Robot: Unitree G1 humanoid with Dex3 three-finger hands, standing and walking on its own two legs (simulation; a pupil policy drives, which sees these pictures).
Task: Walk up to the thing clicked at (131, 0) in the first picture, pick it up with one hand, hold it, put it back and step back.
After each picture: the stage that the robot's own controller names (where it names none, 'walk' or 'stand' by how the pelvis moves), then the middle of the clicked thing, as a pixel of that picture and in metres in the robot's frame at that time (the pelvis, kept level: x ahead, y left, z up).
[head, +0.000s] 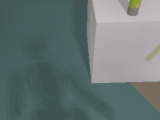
stand; out of the picture +0.98 -0.33 +0.03
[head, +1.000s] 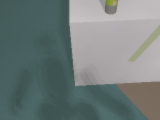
rise first; out of the picture +0.90 -0.16 +0.07
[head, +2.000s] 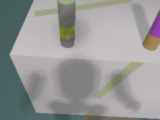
rise first; (67, 21) +0.62 +0.13 +0.06
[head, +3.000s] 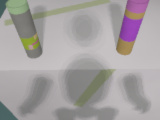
stand; (27, 31) +0.56 +0.24 +0.08
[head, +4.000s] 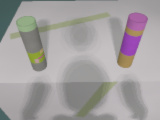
stand; (33, 46) +0.54 +0.22 +0.04
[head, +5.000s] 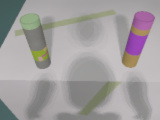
stand; (37, 44) +0.54 +0.21 +0.04
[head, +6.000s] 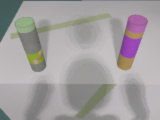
stand; (32, 47) +0.54 +0.22 +0.03
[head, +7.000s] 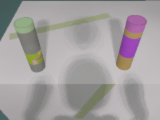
stand; (31, 47) +0.53 +0.23 +0.03
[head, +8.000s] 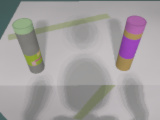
stand; (30, 48) +0.53 +0.23 +0.03
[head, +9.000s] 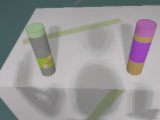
rise first; (42, 52) +0.52 +0.22 +0.04
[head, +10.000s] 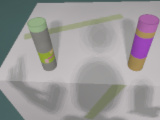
go down; (44, 46) +0.54 +0.22 +0.04
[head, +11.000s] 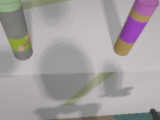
go down; (16, 30) +0.52 +0.20 +0.07
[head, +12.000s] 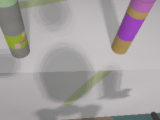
approach; (13, 27) +0.53 +0.21 +0.08
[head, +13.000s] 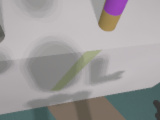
close in; out of the picture +0.54 +0.23 +0.12
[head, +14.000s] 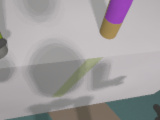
lift; out of the picture +0.51 +0.23 +0.12
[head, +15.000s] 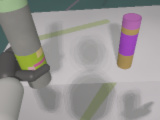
lift; (26, 46) +0.34 +0.15 +0.25
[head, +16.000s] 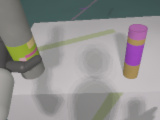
hold; (17, 36) +0.33 +0.17 +0.30
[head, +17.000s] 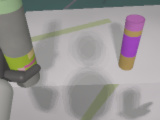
hold; (17, 45) +0.32 +0.17 +0.26
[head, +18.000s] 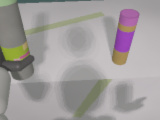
crouch; (12, 39) +0.40 +0.19 +0.21
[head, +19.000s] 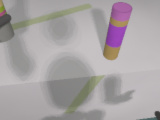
lower; out of the picture +0.51 +0.22 +0.26
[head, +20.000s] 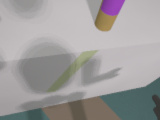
lower; out of the picture +0.55 +0.23 +0.13
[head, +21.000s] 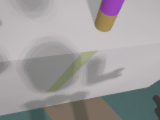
lower; out of the picture +0.53 +0.23 +0.13
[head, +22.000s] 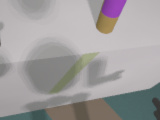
lower; out of the picture +0.52 +0.23 +0.13
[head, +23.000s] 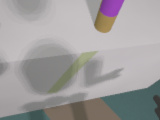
lower; out of the picture +0.53 +0.24 +0.13
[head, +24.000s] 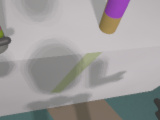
open; out of the picture +0.51 +0.22 +0.12
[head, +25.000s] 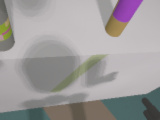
sink last; out of the picture +0.50 +0.21 +0.12
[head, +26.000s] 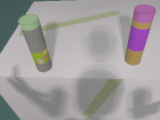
sink last; (37, 46) +0.51 +0.23 +0.09
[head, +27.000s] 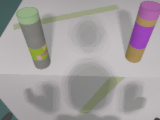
stand; (36, 41) +0.51 +0.21 +0.09
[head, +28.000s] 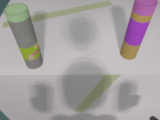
stand; (26, 40) +0.50 +0.22 +0.10
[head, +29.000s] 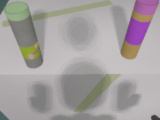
stand; (27, 39) +0.50 +0.22 +0.10
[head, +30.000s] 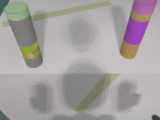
stand; (26, 39) +0.50 +0.22 +0.10
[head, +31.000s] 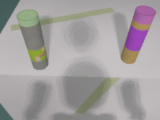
stand; (35, 43) +0.51 +0.21 +0.07
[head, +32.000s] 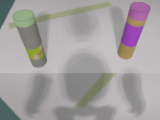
walk; (32, 42) +0.53 +0.21 +0.04
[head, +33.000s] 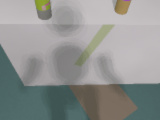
walk; out of the picture +0.74 +0.20 +0.06
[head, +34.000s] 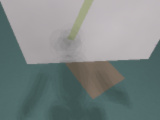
stand; out of the picture +1.07 +0.30 +0.06
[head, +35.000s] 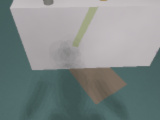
stand; out of the picture +1.10 +0.25 +0.04
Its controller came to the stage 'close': yes
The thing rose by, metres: 0.24
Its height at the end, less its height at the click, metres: +0.00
